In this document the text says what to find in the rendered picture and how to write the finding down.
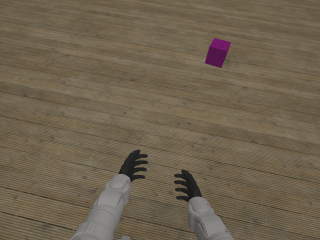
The left robot hand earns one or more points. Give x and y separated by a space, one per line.
128 167

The robot right forearm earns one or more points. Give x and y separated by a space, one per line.
204 223

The right robot hand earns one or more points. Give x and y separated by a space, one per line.
192 189

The carton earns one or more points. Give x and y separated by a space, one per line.
217 52

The robot left forearm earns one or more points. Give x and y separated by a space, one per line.
106 212

